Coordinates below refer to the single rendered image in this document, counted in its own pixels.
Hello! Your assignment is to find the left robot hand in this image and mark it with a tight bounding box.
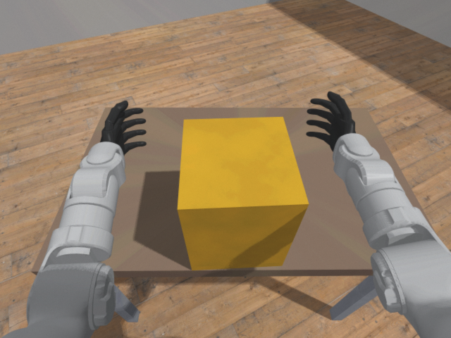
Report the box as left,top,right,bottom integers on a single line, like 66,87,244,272
100,101,147,155

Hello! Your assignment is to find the robot right upper arm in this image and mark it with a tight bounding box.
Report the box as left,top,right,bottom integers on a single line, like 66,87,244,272
371,239,451,338

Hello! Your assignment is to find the robot left forearm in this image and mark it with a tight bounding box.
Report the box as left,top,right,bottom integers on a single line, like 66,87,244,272
26,142,126,324

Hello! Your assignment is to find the right robot hand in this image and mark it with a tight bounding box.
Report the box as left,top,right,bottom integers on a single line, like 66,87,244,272
306,92,356,151

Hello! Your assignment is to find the carton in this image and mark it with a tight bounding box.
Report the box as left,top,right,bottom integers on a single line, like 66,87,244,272
178,117,309,270

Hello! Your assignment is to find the robot left upper arm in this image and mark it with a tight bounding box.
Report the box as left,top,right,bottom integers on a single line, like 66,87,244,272
2,262,116,338

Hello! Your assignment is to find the table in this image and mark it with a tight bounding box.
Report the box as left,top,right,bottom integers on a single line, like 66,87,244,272
31,107,435,323

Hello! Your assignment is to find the robot right forearm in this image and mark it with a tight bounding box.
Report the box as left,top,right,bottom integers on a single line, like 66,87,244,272
333,133,451,258

